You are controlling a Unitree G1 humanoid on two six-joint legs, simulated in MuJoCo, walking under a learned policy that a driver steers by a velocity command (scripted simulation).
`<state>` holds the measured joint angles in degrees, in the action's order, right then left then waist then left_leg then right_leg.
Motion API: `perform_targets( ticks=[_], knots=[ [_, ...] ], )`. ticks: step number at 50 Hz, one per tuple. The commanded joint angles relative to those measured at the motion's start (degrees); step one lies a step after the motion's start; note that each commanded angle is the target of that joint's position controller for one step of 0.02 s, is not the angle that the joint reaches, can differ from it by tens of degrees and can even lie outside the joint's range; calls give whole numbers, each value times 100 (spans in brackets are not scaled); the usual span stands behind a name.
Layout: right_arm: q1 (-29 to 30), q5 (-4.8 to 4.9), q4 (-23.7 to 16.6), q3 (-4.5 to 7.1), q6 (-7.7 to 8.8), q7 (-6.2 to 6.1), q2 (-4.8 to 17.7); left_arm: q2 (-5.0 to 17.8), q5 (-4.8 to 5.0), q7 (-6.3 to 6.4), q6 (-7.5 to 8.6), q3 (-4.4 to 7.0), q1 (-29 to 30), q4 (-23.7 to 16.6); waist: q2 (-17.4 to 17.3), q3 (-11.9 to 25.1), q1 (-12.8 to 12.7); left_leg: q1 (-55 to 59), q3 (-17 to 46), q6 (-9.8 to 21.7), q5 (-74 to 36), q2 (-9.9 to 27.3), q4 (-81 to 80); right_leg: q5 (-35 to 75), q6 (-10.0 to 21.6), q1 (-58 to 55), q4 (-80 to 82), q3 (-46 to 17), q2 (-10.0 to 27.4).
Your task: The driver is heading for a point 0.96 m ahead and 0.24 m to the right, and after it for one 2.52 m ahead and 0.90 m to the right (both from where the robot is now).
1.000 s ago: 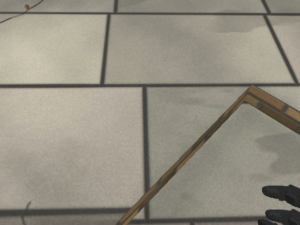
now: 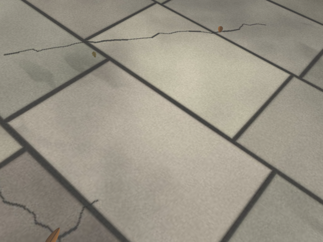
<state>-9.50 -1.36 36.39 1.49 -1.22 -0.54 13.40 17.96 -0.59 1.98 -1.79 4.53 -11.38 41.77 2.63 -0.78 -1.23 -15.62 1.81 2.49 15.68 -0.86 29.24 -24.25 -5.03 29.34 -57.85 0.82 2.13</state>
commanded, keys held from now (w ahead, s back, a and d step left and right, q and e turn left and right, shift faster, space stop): shift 0.02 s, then w+shift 0.12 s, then w+e+shift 0.66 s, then w+shift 0.10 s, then w+q+shift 0.10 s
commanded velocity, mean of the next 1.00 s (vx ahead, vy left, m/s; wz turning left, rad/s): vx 0.75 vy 0.00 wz -0.49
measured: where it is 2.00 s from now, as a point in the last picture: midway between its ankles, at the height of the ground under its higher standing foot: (239, 77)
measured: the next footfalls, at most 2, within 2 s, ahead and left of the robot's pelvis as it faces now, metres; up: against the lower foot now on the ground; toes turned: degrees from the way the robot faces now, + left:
right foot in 0.30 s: +0.03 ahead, -0.12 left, +0.00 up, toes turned -6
left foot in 0.74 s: +0.49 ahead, +0.05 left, +0.14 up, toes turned -23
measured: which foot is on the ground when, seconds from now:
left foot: down 0.00-0.32, up 0.34-0.72, down 0.74-1.00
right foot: up 0.00-0.28, down 0.30-0.72, up 0.74-1.00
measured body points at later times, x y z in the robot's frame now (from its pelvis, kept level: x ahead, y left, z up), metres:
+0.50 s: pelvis +0.11 -0.04 +0.00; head +0.12 -0.06 +0.45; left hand +0.16 +0.22 -0.12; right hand +0.26 -0.31 -0.07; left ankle +0.14 +0.09 -0.61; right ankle +0.00 -0.12 -0.74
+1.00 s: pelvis +0.47 -0.09 +0.12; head +0.46 -0.07 +0.57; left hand +0.82 -0.07 +0.10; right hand +0.26 -0.27 -0.01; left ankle +0.46 +0.06 -0.60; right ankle +0.47 -0.24 -0.46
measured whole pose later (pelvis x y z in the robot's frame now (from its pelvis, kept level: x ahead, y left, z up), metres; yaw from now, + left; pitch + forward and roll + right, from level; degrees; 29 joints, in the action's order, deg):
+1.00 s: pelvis +0.47 -0.09 +0.12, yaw -34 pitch +0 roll +1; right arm -32.9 -0.3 50.6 2.5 4.5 -0.3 13.8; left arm 15.2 1.7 -3.0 1.6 1.2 -0.8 29.3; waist 2.0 3.0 4.0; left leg -7.0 -10.9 -1.4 26.8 4.4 34.3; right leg -9.5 6.5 51.1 -84.6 -2.1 -0.4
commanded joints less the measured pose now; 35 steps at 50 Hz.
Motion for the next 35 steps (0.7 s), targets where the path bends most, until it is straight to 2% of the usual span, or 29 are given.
perform_targets(
  ticks=[1,2,3,4,5,6,8,11,13,14,15,16,17,18,19,21,22,23,24,25,27,28,29,30,31,32,33,34,35],
  knots=[
    [532,17,-348,149,165,-52,593,215,13,29,44,55,12,-310,-1024,599,-93,330,741,966,-2951,1125,-764,410,-144,-212,-78,-217,74],
    [306,33,-255,125,161,-66,469,58,3,-2,64,-22,26,-293,-1004,803,13,537,719,903,-1742,1007,-905,611,-123,-354,506,-139,116],
    [-31,82,-148,181,144,-68,607,-13,29,-39,96,-77,244,-339,-1139,735,259,660,957,925,-151,1013,-1194,589,-69,-332,892,41,26],
    [-271,122,-76,287,133,-67,946,109,94,-61,138,-65,507,-451,-1366,484,450,713,1430,1018,963,1187,-1521,349,20,-109,1055,156,-83],
    [-355,104,-45,311,143,-59,1014,219,178,-83,176,-52,682,-537,-1425,218,513,745,1852,1089,1568,1393,-1730,87,152,91,1205,121,-52],
    [-386,104,-35,318,185,-59,1024,290,225,-105,243,-41,705,-562,-1356,46,509,761,2067,1115,1816,1504,-1836,-41,298,153,1466,59,-11],
    [-352,168,-23,340,302,-58,1024,277,225,-161,412,-60,552,-477,-1186,-85,447,774,2044,1092,1715,1602,-1917,-14,580,-28,1999,59,46],
    [-204,231,-29,370,434,-11,1005,133,248,-230,533,-122,255,-323,-997,-34,284,517,1562,1029,1319,1551,-1934,371,975,-798,2552,242,12],
    [23,246,-94,373,474,26,945,18,241,-248,573,-149,-73,-161,-727,95,35,259,1062,862,1128,1335,-1643,908,1194,-1538,3130,429,-121],
    [141,233,-153,350,499,39,840,24,229,-249,583,-138,-352,-39,-575,199,-94,82,756,742,915,1159,-1261,908,1265,-1949,3191,427,-181],
    [339,209,-257,295,538,47,648,79,213,-257,596,-110,-761,81,-325,338,-256,-211,281,557,288,858,-440,871,1347,-2446,3246,176,-83],
    [548,156,-511,223,633,60,406,622,191,-255,616,46,-1241,138,648,508,-323,-1027,-487,129,-274,257,1123,755,1697,-3069,3604,-1224,664],
    [720,126,-722,202,763,48,405,1080,187,-275,629,211,-1584,88,1437,213,-506,-2874,-533,-260,570,-269,2470,-45,2473,-3796,4388,-3458,1492],
    [822,255,-744,230,862,85,567,883,130,-260,665,171,-1685,53,970,-40,-572,-3988,-8,-319,1275,-114,3779,-569,2746,-4181,4579,-4050,1759],
    [794,323,-783,190,924,153,516,673,50,-238,676,97,-1507,-46,592,-152,-451,-4617,193,-293,931,73,4473,-392,2632,-4310,4429,-3784,1633],
    [746,120,-808,134,1006,216,461,504,86,-200,601,38,-1510,-180,-134,-14,-353,-4754,181,-307,306,289,4545,55,2414,-4153,4397,-3192,1354],
    [751,48,-842,109,1002,250,364,367,73,-164,545,-20,-1499,-206,9,-17,-232,-4471,124,-364,166,310,4517,282,2308,-3776,4443,-2950,1175],
    [708,39,-875,55,974,298,217,229,65,-130,483,-87,-1447,-219,179,-97,-101,-4201,-70,-444,233,214,4829,644,2259,-3254,4420,-2731,999],
    [723,25,-920,-26,934,316,10,275,52,-88,422,-97,-1493,-202,447,-156,-46,-4295,-312,-516,587,122,5655,963,2296,-2922,4350,-2656,923],
    [763,51,-1021,-98,901,323,-106,243,71,-64,385,-131,-1602,-198,508,-257,-36,-4776,-335,-537,1003,124,6799,1077,2372,-2744,4220,-2784,950],
    [1034,132,-1372,-256,819,271,-243,204,195,-16,413,-185,-1943,-106,473,-629,-99,-6353,-67,-541,1737,353,8442,783,2356,-2953,4167,-3119,1113],
    [1246,105,-1601,-368,807,242,-420,209,318,15,392,-179,-2179,28,545,-793,-148,-7246,231,-512,1928,463,9324,658,2256,-3282,4025,-3314,1238],
    [1775,43,-1925,-518,825,220,-604,87,340,44,380,-200,-2654,179,456,-905,-441,-8264,282,-467,2635,501,9916,1089,2149,-3858,3835,-3461,1259],
    [2156,18,-2237,-670,877,234,-750,43,410,70,352,-213,-2936,315,193,-775,-471,-8422,142,-434,2803,625,9153,909,1947,-4001,3881,-3346,1060],
    [2637,-16,-2576,-742,945,226,-728,-3,480,150,326,-193,-2955,434,154,-928,-465,-8142,88,-419,2922,770,8092,571,1730,-3543,4184,-3320,881],
    [2764,-116,-2891,-783,944,215,-621,50,615,298,235,-158,-2483,372,50,-670,-166,-6305,220,-295,2379,980,6369,604,1523,-2267,4885,-3010,826],
    [2340,-159,-2833,-787,969,275,-479,375,615,325,215,-108,-1501,44,18,-287,304,-2859,-540,-253,1244,858,4312,821,1504,-111,5842,-2431,607],
    [1599,-151,-2443,-455,1026,190,-98,668,355,222,363,-45,-1300,-22,517,560,610,-46,-1255,-425,-37,289,5097,3874,1615,919,5739,-2275,631],
    [-94,78,-2146,-3,948,-27,632,1130,254,49,488,60,-1061,-14,1193,1361,1577,1357,-911,-316,577,-24,4886,7705,1357,224,4404,-1966,466]
  ],
)
Keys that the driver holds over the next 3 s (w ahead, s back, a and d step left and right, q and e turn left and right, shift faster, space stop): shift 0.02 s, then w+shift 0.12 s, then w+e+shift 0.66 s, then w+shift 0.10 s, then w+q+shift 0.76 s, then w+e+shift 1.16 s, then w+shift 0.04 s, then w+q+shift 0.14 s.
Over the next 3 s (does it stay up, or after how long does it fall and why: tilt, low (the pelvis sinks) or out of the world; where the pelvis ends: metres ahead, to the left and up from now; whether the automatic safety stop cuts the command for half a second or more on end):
stays up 2.09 -0.63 0.10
